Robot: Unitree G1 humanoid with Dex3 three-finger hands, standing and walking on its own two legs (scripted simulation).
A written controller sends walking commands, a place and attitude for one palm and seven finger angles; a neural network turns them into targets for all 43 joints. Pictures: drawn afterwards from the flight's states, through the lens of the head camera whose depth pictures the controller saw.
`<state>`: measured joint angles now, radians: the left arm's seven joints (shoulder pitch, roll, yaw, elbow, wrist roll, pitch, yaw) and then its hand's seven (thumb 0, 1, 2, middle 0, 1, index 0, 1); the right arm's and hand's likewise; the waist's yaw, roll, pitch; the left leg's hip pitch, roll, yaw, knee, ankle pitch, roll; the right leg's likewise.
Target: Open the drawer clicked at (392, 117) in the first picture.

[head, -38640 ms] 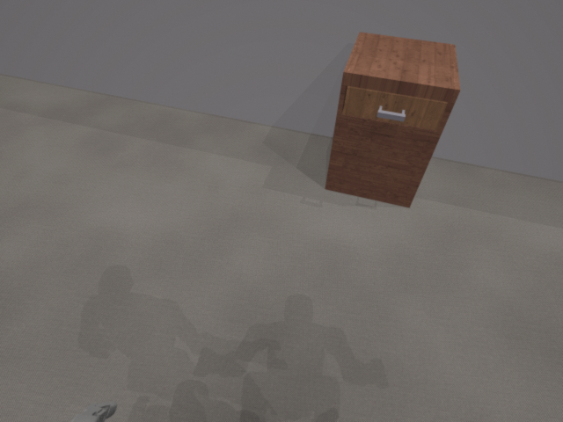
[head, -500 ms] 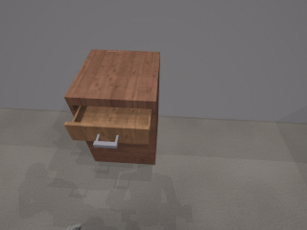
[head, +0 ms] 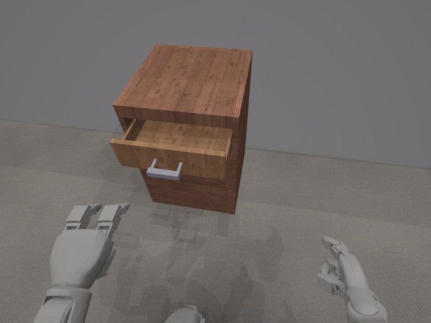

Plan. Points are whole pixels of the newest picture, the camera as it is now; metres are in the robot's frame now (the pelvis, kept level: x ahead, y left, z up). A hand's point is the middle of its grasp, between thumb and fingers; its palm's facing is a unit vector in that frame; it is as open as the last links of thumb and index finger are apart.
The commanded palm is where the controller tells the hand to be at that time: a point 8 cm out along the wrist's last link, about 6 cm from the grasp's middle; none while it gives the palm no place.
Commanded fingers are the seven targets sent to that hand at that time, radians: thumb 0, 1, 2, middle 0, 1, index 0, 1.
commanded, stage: raise the hand with hooked fingers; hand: left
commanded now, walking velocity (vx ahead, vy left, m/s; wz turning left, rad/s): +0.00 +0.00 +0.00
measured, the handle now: (165, 168) +0.58 +0.27 -0.20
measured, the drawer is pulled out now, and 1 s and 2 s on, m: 0.12 0.12 0.12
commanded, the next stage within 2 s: move the hooked fingers above the handle in 1.30 s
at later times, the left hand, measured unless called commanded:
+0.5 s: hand (100, 199) +0.29 +0.26 +0.07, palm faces +0.09 -0.10 -0.99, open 12.5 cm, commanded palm +0.27 +0.26 +0.13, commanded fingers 0.00 -0.41 0.34 -0.29 -1.14 -0.29 -1.14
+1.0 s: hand (87, 158) +0.34 +0.29 +0.13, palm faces +0.01 -0.09 -1.00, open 13.8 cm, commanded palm +0.31 +0.29 +0.18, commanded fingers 0.00 -0.50 0.30 -0.30 -1.20 -0.30 -1.20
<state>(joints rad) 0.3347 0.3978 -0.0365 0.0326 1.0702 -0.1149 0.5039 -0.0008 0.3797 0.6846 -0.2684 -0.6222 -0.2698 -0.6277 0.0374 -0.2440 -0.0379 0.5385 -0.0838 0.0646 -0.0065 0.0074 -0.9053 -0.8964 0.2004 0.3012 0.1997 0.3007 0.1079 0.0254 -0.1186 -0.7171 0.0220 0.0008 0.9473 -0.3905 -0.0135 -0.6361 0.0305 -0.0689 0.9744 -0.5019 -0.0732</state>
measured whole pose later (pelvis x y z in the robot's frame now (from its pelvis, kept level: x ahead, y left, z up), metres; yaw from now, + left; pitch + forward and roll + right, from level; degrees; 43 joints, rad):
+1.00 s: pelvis +0.03 +0.05 +0.05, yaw -1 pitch +2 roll -1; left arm -0.10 0.49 -0.06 0.10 0.92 0.01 0.06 0.00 -0.49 0.31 -0.32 -1.19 -0.32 -1.20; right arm 0.14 -0.23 0.00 0.58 0.00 0.14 -0.01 0.01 -0.90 -0.90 0.20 0.30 0.20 0.30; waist 0.07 0.07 -0.02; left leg -0.33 -0.03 0.04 0.53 -0.24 0.05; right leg -0.24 -0.01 -0.02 0.51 -0.31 0.00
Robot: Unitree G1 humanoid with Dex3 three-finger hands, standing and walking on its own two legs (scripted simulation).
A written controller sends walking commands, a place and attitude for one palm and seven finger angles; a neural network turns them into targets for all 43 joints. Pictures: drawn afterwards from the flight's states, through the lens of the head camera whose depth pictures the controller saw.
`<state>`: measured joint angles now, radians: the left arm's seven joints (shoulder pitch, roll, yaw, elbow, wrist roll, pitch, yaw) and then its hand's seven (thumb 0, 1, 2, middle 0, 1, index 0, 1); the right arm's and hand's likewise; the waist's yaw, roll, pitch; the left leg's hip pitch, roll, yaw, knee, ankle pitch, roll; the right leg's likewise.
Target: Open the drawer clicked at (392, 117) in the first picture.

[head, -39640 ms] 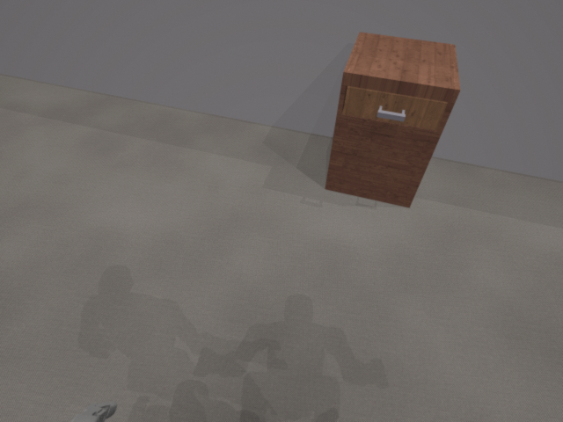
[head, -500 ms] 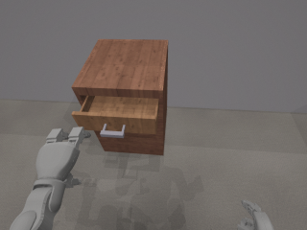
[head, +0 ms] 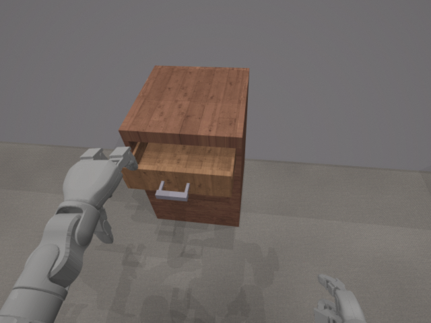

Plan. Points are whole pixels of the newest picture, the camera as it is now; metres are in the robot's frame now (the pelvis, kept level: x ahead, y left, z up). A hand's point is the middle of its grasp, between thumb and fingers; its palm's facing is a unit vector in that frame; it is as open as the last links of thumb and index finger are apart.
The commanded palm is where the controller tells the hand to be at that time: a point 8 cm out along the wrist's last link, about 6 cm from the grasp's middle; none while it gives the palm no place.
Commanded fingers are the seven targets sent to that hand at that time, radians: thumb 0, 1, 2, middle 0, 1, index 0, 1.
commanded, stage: raise the hand with hooked fingers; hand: left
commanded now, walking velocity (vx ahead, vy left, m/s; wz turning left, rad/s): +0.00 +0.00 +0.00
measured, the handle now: (173, 190) +0.55 +0.23 -0.25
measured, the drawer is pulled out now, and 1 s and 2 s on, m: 0.12 0.12 0.12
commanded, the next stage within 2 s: move the hooked fingers above the handle in 0.30 s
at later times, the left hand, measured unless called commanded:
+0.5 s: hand (121, 205) +0.30 +0.22 +0.06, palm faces -0.03 -0.09 -1.00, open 13.8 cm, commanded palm +0.29 +0.23 +0.11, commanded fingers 0.00 -0.50 0.30 -0.30 -1.20 -0.30 -1.20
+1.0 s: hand (141, 201) +0.37 +0.23 -0.04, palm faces -0.13 -0.07 -0.99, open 13.8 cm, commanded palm +0.36 +0.23 +0.02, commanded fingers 0.00 -0.50 0.30 -0.30 -1.20 -0.30 -1.20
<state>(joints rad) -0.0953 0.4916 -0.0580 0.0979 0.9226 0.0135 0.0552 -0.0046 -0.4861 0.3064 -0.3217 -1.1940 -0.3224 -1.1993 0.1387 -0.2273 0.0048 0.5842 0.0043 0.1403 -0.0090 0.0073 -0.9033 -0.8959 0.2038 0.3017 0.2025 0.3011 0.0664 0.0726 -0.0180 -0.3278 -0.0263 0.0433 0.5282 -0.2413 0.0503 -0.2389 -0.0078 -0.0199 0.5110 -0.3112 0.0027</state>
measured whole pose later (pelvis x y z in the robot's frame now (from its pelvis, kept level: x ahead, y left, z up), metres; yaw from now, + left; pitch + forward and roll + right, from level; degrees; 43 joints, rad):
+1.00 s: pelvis +0.01 -0.02 -0.03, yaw -1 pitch +15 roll -1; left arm -0.30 0.48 0.02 0.64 1.05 -0.19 0.26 0.00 -0.49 0.31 -0.32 -1.20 -0.32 -1.20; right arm 0.25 -0.26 -0.07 0.66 -0.02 0.15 -0.02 0.01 -0.91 -0.90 0.20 0.30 0.20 0.30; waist -0.02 0.04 -0.11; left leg -0.69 0.02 0.04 0.79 -0.35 0.03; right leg -0.61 0.03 -0.02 0.77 -0.42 -0.03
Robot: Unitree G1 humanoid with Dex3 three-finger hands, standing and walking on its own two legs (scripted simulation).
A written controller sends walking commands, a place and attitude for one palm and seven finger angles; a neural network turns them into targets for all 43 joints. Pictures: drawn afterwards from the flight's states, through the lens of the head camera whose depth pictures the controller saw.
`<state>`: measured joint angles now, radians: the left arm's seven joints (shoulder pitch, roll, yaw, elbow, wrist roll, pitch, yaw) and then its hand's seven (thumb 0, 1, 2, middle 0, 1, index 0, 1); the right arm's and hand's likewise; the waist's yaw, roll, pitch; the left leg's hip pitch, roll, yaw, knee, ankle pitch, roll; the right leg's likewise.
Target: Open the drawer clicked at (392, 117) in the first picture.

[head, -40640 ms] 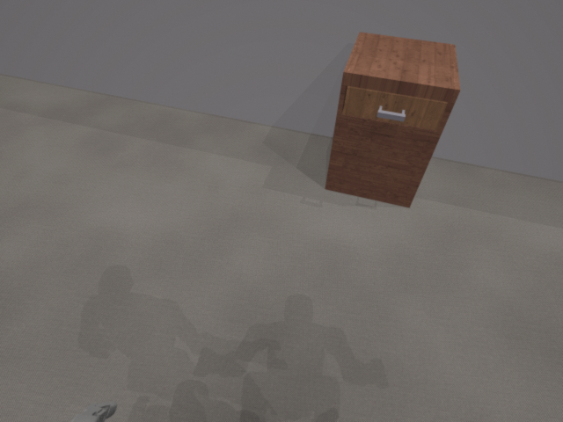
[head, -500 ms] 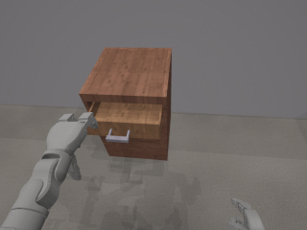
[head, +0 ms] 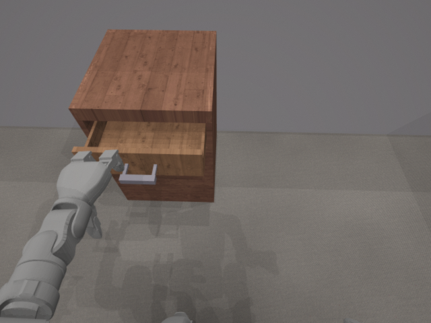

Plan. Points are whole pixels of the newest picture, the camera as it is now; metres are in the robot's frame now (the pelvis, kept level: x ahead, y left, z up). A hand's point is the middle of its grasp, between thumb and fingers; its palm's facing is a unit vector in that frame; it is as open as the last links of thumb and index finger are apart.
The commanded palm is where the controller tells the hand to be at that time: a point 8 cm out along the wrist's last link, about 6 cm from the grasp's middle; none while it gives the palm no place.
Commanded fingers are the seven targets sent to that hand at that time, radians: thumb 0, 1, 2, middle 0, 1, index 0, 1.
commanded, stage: move the hooked fingers above the handle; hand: left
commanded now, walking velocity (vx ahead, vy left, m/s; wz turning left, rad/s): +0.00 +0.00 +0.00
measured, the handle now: (139, 173) +0.53 +0.26 -0.22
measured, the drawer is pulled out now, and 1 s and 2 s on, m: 0.12 0.12 0.12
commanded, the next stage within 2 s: none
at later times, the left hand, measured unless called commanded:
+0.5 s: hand (119, 187) +0.42 +0.26 -0.09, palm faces -0.07 -0.04 -1.00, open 13.8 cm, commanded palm +0.41 +0.25 -0.04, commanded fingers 0.00 -0.50 0.30 -0.30 -1.20 -0.30 -1.20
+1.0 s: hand (135, 180) +0.48 +0.25 -0.17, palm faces -0.01 -0.01 -1.00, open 13.8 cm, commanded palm +0.47 +0.23 -0.11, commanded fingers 0.00 -0.50 0.30 -0.30 -1.20 -0.30 -1.20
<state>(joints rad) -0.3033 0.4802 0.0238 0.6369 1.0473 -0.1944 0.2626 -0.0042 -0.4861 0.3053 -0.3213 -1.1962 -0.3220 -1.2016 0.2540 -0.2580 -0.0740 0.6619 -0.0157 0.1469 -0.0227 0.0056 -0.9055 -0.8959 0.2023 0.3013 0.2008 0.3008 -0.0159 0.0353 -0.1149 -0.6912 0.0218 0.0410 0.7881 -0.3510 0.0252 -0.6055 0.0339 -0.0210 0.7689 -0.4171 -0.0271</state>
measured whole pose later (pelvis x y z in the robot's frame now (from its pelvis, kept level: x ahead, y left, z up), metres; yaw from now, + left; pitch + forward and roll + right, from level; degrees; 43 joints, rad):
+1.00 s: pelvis -0.06 +0.02 -0.14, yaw -3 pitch +34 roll -6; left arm -0.92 0.63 0.09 1.12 1.22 -0.14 0.45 0.00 -0.49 0.31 -0.32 -1.20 -0.32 -1.20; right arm 0.30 -0.24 -0.02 0.69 -0.08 0.11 0.00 0.00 -0.90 -0.90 0.21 0.30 0.20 0.30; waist -0.18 0.06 -0.20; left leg -1.56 0.06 -0.01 1.47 -0.52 0.06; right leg -1.44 0.05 -0.08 1.42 -0.59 -0.01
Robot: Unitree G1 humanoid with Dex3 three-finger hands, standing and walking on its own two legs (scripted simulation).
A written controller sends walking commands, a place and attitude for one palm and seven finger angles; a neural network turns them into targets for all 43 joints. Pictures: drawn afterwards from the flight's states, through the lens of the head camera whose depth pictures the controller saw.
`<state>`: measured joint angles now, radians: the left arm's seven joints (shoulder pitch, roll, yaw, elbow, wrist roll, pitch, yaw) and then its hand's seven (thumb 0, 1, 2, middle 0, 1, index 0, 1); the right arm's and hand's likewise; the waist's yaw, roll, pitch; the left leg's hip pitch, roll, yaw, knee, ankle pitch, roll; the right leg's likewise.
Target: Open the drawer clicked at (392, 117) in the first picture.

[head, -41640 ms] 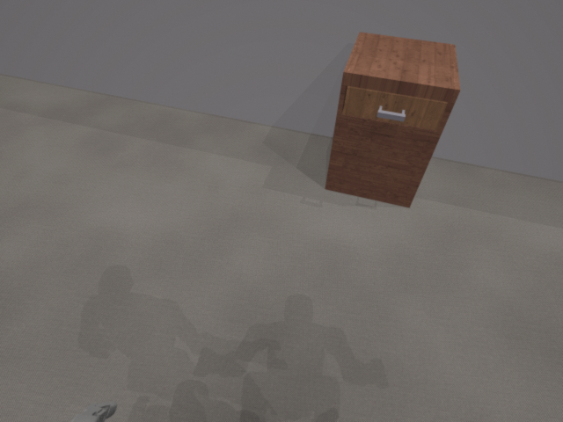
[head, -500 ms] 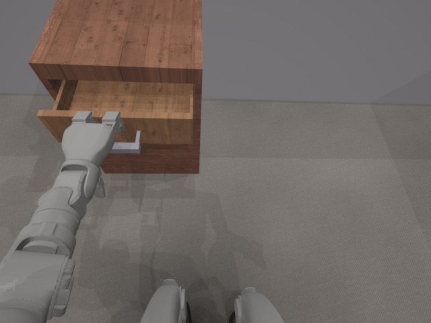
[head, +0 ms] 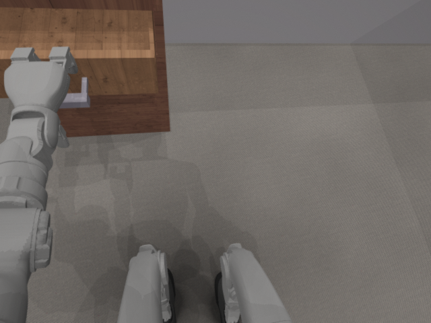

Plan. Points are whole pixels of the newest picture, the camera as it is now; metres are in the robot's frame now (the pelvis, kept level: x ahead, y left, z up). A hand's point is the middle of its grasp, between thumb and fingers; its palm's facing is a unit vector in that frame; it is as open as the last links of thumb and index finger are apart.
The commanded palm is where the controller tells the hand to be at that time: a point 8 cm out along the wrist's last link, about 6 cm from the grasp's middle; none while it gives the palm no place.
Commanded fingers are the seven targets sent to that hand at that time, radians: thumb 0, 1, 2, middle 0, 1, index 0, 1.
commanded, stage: move the hooked fingers above the handle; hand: left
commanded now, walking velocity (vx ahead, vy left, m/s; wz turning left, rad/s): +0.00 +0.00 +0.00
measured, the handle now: (61, 92) +0.58 +0.28 -0.08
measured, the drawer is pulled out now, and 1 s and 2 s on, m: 0.12 0.12 0.12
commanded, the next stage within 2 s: none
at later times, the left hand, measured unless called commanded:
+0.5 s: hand (48, 100) +0.52 +0.27 -0.03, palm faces -0.05 -0.03 -1.00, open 13.8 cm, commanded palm +0.52 +0.25 +0.02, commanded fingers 0.00 -0.50 0.30 -0.30 -1.20 -0.30 -1.20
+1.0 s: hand (51, 101) +0.52 +0.27 -0.02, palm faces -0.14 -0.01 -0.99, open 13.8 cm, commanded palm +0.51 +0.23 +0.02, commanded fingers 0.00 -0.50 0.30 -0.30 -1.20 -0.30 -1.20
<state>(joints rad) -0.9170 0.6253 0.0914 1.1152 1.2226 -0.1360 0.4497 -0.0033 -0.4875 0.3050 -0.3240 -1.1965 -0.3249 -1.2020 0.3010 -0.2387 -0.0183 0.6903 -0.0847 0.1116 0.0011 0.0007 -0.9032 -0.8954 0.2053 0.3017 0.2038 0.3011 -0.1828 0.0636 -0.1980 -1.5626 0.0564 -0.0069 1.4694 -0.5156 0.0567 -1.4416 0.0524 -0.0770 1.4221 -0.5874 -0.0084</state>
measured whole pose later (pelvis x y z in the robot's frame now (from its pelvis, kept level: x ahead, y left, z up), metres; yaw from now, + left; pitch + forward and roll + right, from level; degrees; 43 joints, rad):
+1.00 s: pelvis +0.01 +0.00 +0.01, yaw +0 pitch +33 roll -6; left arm -0.91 0.62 0.03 1.13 1.16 -0.08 0.34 0.00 -0.49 0.31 -0.32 -1.20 -0.32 -1.20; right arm 0.28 -0.24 0.00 0.64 -0.06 0.13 0.00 0.00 -0.90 -0.90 0.21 0.30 0.20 0.30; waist -0.17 0.07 -0.19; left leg -1.49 0.06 -0.01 1.42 -0.52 0.06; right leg -1.37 0.06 -0.07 1.36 -0.58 -0.01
